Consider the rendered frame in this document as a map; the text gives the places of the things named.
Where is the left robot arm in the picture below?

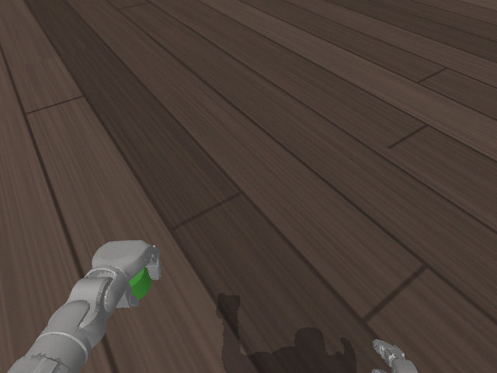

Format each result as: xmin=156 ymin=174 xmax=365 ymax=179
xmin=7 ymin=265 xmax=127 ymax=373

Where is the left robot hand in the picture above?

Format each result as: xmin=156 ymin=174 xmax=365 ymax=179
xmin=92 ymin=240 xmax=162 ymax=308

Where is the right robot hand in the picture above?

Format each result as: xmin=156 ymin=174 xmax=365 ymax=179
xmin=371 ymin=340 xmax=418 ymax=373

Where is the tin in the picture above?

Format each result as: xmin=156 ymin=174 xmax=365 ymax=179
xmin=129 ymin=268 xmax=151 ymax=300

